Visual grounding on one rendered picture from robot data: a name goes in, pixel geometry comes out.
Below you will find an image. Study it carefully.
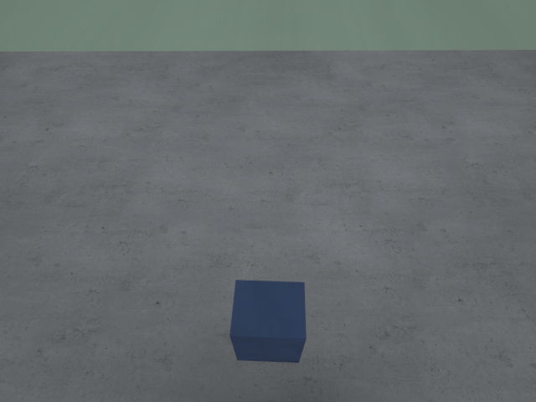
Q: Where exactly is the carton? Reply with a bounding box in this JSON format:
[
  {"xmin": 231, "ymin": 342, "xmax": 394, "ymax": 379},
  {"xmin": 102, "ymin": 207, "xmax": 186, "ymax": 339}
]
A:
[{"xmin": 229, "ymin": 280, "xmax": 307, "ymax": 363}]

